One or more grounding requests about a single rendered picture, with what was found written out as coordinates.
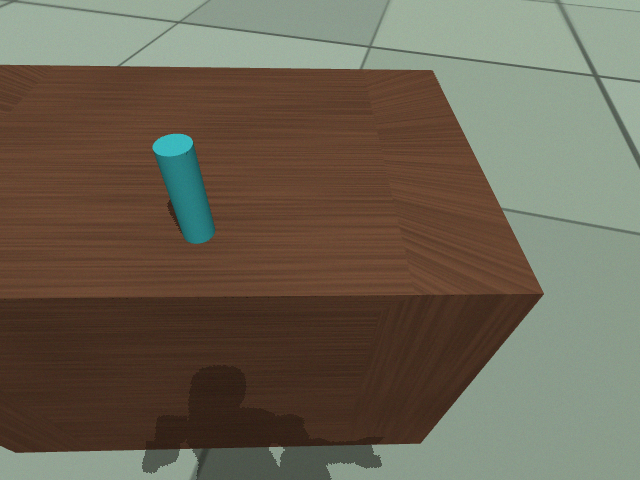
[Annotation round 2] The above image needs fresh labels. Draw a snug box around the can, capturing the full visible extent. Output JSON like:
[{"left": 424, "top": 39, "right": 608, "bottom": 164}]
[{"left": 153, "top": 134, "right": 215, "bottom": 244}]

